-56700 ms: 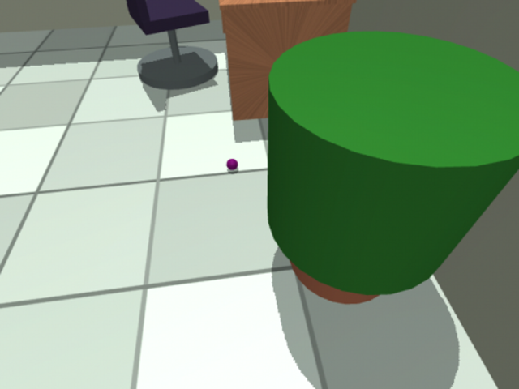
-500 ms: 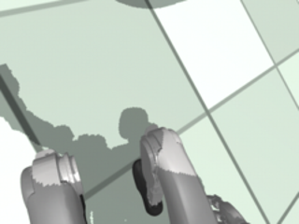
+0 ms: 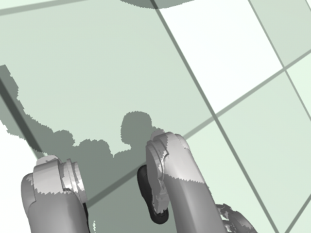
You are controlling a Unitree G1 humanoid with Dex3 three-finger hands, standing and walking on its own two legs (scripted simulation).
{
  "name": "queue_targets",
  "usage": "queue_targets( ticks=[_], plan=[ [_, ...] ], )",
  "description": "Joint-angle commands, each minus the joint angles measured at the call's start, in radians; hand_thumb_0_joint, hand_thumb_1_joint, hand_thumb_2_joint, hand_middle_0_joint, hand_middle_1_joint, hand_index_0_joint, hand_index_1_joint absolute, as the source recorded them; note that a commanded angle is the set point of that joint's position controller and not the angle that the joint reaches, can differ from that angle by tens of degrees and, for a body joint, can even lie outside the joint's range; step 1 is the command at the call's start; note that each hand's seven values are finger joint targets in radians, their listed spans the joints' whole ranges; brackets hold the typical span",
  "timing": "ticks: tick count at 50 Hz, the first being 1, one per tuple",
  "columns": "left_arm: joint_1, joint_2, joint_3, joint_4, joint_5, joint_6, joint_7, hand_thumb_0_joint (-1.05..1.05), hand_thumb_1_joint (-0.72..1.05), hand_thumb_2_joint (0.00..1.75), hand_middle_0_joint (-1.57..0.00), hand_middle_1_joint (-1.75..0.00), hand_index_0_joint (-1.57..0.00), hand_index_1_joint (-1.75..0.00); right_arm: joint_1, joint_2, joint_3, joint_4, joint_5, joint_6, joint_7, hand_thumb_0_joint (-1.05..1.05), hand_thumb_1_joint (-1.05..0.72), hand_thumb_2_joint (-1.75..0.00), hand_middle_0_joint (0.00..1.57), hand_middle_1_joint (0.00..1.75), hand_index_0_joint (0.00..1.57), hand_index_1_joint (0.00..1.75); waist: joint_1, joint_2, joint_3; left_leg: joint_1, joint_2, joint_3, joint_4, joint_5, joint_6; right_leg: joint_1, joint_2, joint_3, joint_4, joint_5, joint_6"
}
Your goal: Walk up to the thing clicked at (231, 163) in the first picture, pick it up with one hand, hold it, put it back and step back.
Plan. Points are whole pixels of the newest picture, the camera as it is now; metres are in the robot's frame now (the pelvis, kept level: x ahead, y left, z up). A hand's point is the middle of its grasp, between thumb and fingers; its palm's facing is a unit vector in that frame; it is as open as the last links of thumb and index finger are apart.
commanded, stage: rise first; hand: left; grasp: from above
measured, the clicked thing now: out of the picture +0.51 +0.36 -0.29
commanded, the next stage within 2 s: approach in 1.06 s
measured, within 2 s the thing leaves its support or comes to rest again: neither
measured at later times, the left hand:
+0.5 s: hand out of the picture +0.47 +0.39 -0.17, palm faces -0.43 -0.10 -0.89, open 14.3 cm
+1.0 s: hand out of the picture +0.46 +0.39 -0.17, palm faces -0.44 -0.11 -0.89, open 14.4 cm
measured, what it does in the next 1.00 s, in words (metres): stands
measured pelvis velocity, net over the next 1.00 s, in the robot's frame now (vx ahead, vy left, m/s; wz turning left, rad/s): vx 0.00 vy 0.00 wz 0.00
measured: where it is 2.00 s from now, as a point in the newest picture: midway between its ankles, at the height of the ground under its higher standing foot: (120, 217)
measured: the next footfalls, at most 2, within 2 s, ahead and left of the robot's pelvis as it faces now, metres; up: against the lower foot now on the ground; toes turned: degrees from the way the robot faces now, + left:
none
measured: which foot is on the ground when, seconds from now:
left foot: down 0.00-1.00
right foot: down 0.00-1.00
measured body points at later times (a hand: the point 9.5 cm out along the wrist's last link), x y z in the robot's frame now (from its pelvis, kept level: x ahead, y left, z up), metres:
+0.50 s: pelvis +0.00 +0.00 +0.00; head +0.26 +0.12 +0.35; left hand +0.48 +0.39 -0.12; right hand +0.07 -0.27 -0.07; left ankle +0.07 +0.12 -0.29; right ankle +0.11 -0.13 -0.29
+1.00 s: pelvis +0.00 +0.00 +0.00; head +0.25 +0.12 +0.35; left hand +0.48 +0.39 -0.12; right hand +0.07 -0.27 -0.07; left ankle +0.07 +0.12 -0.29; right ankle +0.11 -0.13 -0.29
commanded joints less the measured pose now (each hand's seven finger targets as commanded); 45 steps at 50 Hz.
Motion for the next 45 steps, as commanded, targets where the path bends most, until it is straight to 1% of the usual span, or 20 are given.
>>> queue_targets(
  ticks=[1, 3, 8, 9, 10, 14, 16, 18, 20, 26, 28, 30, 31, 33, 35, 38, 39, 41, 44, 45],
  plan=[
    [-0.293, 0.281, 0.036, -0.169, -0.019, 0.014, 0.035, 0.0, -0.61, 1.06, -0.07, -0.98, -0.05, -1.0, 0.198, -0.288, -0.098, 0.004, 0.003, 0.005, -0.01, 0.0, -0.9, -0.9, 0.2, 0.3, 0.2, 0.3, -0.007, 0.52, -0.678, 0.625, 0.022, 0.079, -0.261, 0.203, -0.001, 0.247, 0.014, -0.085, -0.202, 0.239, -0.092],
    [-0.279, 0.266, 0.029, -0.156, -0.021, 0.018, 0.033, 0.0, -0.61, 1.05, -0.07, -0.99, -0.05, -1.01, 0.195, -0.292, -0.102, 0.001, 0.004, 0.005, -0.01, 0.0, -0.9, -0.9, 0.2, 0.3, 0.2, 0.3, -0.01, 0.502, -0.677, 0.624, 0.023, 0.076, -0.257, 0.213, -0.001, 0.242, 0.013, -0.087, -0.198, 0.245, -0.094],
    [-0.276, 0.283, 0.034, -0.15, -0.022, 0.013, 0.031, 0.0, -0.6, 1.05, -0.08, -0.98, -0.06, -1.01, 0.195, -0.288, -0.095, -0.003, 0.005, 0.008, -0.012, 0.0, -0.9, -0.9, 0.2, 0.3, 0.2, 0.3, -0.006, 0.487, -0.667, 0.6, 0.021, 0.081, -0.257, 0.192, 0.002, 0.253, 0.014, -0.084, -0.204, 0.231, -0.093],
    [-0.268, 0.273, 0.032, -0.126, -0.023, 0.015, 0.03, 0.0, -0.6, 1.05, -0.08, -0.98, -0.06, -1.0, 0.201, -0.301, -0.099, -0.004, 0.005, 0.006, -0.014, 0.0, -0.9, -0.9, 0.2, 0.3, 0.2, 0.3, -0.013, 0.478, -0.629, 0.592, 0.018, 0.073, -0.259, 0.187, -0.002, 0.229, 0.011, -0.088, -0.201, 0.222, -0.099],
    [-0.27, 0.259, 0.027, -0.129, -0.027, 0.014, 0.029, 0.0, -0.6, 1.04, -0.07, -0.99, -0.06, -1.01, 0.195, -0.294, -0.1, -0.005, 0.002, 0.004, -0.014, 0.0, -0.89, -0.9, 0.2, 0.3, 0.2, 0.3, -0.013, 0.483, -0.629, 0.598, 0.02, 0.074, -0.259, 0.179, -0.002, 0.22, 0.012, -0.088, -0.203, 0.215, -0.098],
    [-0.273, 0.286, 0.04, -0.141, -0.024, 0.009, 0.027, 0.0, -0.6, 1.05, -0.08, -0.98, -0.06, -1.0, 0.194, -0.297, -0.099, -0.009, 0.003, 0.001, -0.015, 0.0, -0.9, -0.9, 0.2, 0.3, 0.2, 0.3, -0.005, 0.492, -0.645, 0.614, 0.021, 0.072, -0.261, 0.178, -0.003, 0.225, 0.011, -0.088, -0.203, 0.212, -0.097],
    [-0.298, 0.283, 0.037, -0.16, -0.027, 0.005, 0.029, 0.0, -0.6, 1.05, -0.08, -0.98, -0.06, -1.01, 0.196, -0.3, -0.098, -0.008, 0.001, 0.002, -0.016, 0.0, -0.9, -0.9, 0.2, 0.3, 0.2, 0.3, -0.014, 0.484, -0.675, 0.608, 0.021, 0.08, -0.245, 0.187, 0.001, 0.241, 0.014, -0.087, -0.208, 0.223, -0.096],
    [-0.296, 0.276, 0.035, -0.151, -0.029, 0.003, 0.029, 0.0, -0.6, 1.05, -0.07, -0.99, -0.05, -1.01, 0.201, -0.296, -0.095, -0.002, -0.002, -0.001, -0.014, 0.0, -0.9, -0.9, 0.2, 0.3, 0.2, 0.3, -0.02, 0.499, -0.643, 0.611, 0.022, 0.079, -0.254, 0.189, -0.002, 0.246, 0.012, -0.086, -0.209, 0.224, -0.095],
    [-0.309, 0.304, 0.05, -0.173, -0.024, 0.004, 0.03, 0.0, -0.6, 1.05, -0.08, -0.98, -0.05, -1.0, 0.199, -0.301, -0.099, -0.004, -0.001, -0.001, -0.016, 0.0, -0.89, -0.9, 0.2, 0.3, 0.2, 0.3, -0.008, 0.498, -0.681, 0.622, 0.022, 0.077, -0.251, 0.191, -0.001, 0.239, 0.013, -0.088, -0.206, 0.222, -0.096],
    [-0.276, 0.269, 0.031, -0.142, -0.029, 0.01, 0.033, 0.0, -0.61, 1.06, -0.07, -0.97, -0.05, -1.0, 0.208, -0.291, -0.093, 0.004, -0.002, -0.001, -0.012, 0.0, -0.89, -0.9, 0.2, 0.3, 0.2, 0.3, -0.019, 0.476, -0.662, 0.603, 0.02, 0.087, -0.243, 0.22, 0.003, 0.269, 0.014, -0.083, -0.213, 0.251, -0.091],
    [-0.276, 0.278, 0.036, -0.131, -0.029, 0.013, 0.031, 0.0, -0.61, 1.06, -0.07, -0.98, -0.05, -1.0, 0.204, -0.296, -0.097, 0.002, -0.002, 0.0, -0.013, 0.0, -0.9, -0.9, 0.2, 0.3, 0.2, 0.3, -0.022, 0.461, -0.647, 0.582, 0.021, 0.091, -0.232, 0.213, 0.007, 0.268, 0.015, -0.084, -0.219, 0.246, -0.091],
    [-0.3, 0.323, 0.06, -0.174, -0.032, 0.009, 0.038, 0.0, -0.61, 1.06, -0.07, -0.98, -0.05, -1.0, 0.198, -0.296, -0.092, -0.008, 0.001, 0.003, -0.014, 0.0, -0.89, -0.9, 0.2, 0.3, 0.2, 0.3, 0.0, 0.488, -0.685, 0.589, 0.019, 0.089, -0.251, 0.2, 0.003, 0.289, 0.013, -0.083, -0.212, 0.238, -0.093],
    [-0.282, 0.311, 0.053, -0.148, -0.025, 0.013, 0.034, 0.0, -0.61, 1.05, -0.07, -0.99, -0.05, -1.01, 0.197, -0.296, -0.098, -0.005, 0.001, 0.002, -0.014, 0.0, -0.9, -0.9, 0.2, 0.3, 0.2, 0.3, -0.004, 0.493, -0.662, 0.587, 0.02, 0.089, -0.245, 0.194, 0.001, 0.265, 0.014, -0.083, -0.21, 0.228, -0.096],
    [-0.282, 0.291, 0.045, -0.17, -0.028, 0.013, 0.028, 0.0, -0.61, 1.06, -0.07, -0.98, -0.04, -1.0, 0.201, -0.288, -0.098, -0.003, 0.002, 0.003, -0.012, 0.0, -0.89, -0.9, 0.2, 0.3, 0.2, 0.3, -0.004, 0.491, -0.701, 0.617, 0.024, 0.087, -0.248, 0.211, 0.004, 0.278, 0.017, -0.083, -0.211, 0.244, -0.09],
    [-0.258, 0.265, 0.036, -0.136, -0.038, 0.016, 0.026, 0.0, -0.61, 1.05, -0.06, -0.99, -0.04, -1.01, 0.196, -0.297, -0.1, -0.005, 0.002, 0.001, -0.014, 0.0, -0.89, -0.9, 0.2, 0.3, 0.2, 0.3, -0.015, 0.475, -0.646, 0.598, 0.02, 0.081, -0.247, 0.21, 0.0, 0.249, 0.013, -0.086, -0.211, 0.237, -0.096],
    [-0.274, 0.302, 0.049, -0.169, -0.029, 0.012, 0.022, 0.0, -0.61, 1.06, -0.07, -0.97, -0.05, -1.0, 0.204, -0.292, -0.094, -0.003, 0.002, 0.002, -0.012, 0.0, -0.89, -0.9, 0.2, 0.3, 0.2, 0.3, -0.007, 0.5, -0.675, 0.62, 0.022, 0.082, -0.25, 0.231, 0.0, 0.278, 0.013, -0.082, -0.207, 0.254, -0.093],
    [-0.272, 0.309, 0.055, -0.175, -0.035, 0.013, 0.023, 0.0, -0.61, 1.06, -0.07, -0.98, -0.05, -1.0, 0.194, -0.295, -0.097, -0.006, 0.005, 0.004, -0.013, 0.0, -0.9, -0.9, 0.2, 0.3, 0.2, 0.3, 0.009, 0.498, -0.691, 0.624, 0.022, 0.082, -0.249, 0.229, 0.0, 0.265, 0.013, -0.081, -0.204, 0.25, -0.096],
    [-0.285, 0.298, 0.052, -0.176, -0.038, 0.01, 0.028, 0.0, -0.61, 1.05, -0.07, -0.98, -0.04, -1.0, 0.192, -0.298, -0.097, -0.015, 0.003, 0.007, -0.013, 0.0, -0.89, -0.9, 0.2, 0.3, 0.2, 0.3, -0.006, 0.498, -0.682, 0.601, 0.019, 0.084, -0.246, 0.216, -0.001, 0.27, 0.013, -0.085, -0.207, 0.242, -0.098],
    [-0.279, 0.291, 0.049, -0.17, -0.036, 0.007, 0.029, 0.0, -0.61, 1.06, -0.07, -0.97, -0.04, -1.0, 0.191, -0.296, -0.098, -0.008, 0.005, 0.007, -0.015, 0.0, -0.9, -0.9, 0.2, 0.3, 0.2, 0.3, 0.0, 0.49, -0.657, 0.588, 0.018, 0.085, -0.252, 0.185, 0.0, 0.248, 0.013, -0.084, -0.211, 0.216, -0.099],
    [-0.269, 0.275, 0.039, -0.15, -0.031, 0.008, 0.025, 0.0, -0.61, 1.06, -0.06, -0.98, -0.04, -1.0, 0.198, -0.294, -0.101, -0.009, 0.004, 0.006, -0.014, 0.0, -0.89, -0.9, 0.2, 0.3, 0.2, 0.3, -0.014, 0.487, -0.649, 0.603, 0.02, 0.077, -0.256, 0.183, -0.002, 0.236, 0.013, -0.089, -0.206, 0.213, -0.098]
  ],
)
